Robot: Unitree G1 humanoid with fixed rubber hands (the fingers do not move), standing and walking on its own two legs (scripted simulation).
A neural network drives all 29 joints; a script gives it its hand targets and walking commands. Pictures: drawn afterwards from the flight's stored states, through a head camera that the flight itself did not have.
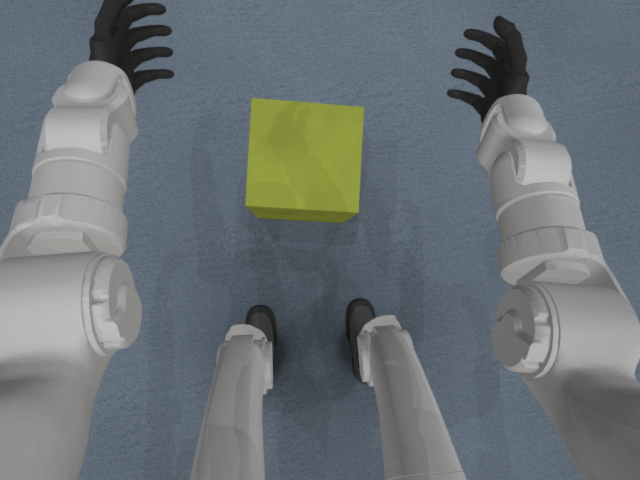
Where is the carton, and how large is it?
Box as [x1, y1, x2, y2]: [245, 98, 363, 222]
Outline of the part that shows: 252,98 245,205 257,217 262,218 343,222 357,213 363,107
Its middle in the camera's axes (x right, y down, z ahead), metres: -0.04 -0.16 +0.85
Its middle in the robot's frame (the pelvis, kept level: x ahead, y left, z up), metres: +0.54 -0.01 -0.53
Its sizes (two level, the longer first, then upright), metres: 0.210 0.200 0.250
